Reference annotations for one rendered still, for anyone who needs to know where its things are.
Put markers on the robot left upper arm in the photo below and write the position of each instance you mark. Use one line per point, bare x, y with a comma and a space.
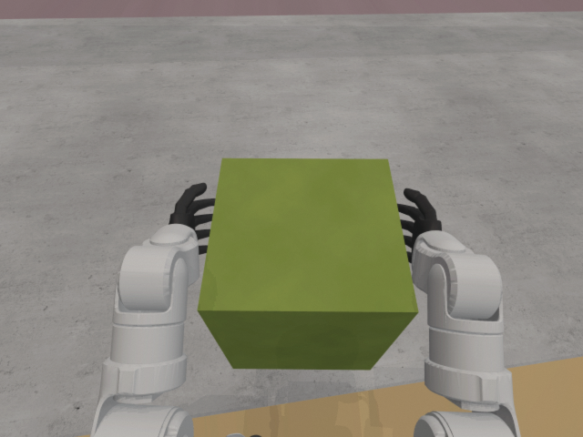
135, 420

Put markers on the carton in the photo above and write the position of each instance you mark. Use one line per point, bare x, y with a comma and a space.
306, 266

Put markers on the left robot hand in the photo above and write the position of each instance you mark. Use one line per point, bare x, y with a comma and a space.
185, 209

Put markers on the left robot forearm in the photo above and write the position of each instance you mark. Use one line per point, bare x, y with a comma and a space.
150, 305

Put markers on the robot right upper arm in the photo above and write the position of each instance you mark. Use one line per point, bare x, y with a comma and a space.
461, 424

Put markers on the right robot hand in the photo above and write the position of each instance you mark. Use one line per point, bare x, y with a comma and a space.
424, 218

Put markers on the right robot forearm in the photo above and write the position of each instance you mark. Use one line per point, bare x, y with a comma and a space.
465, 315

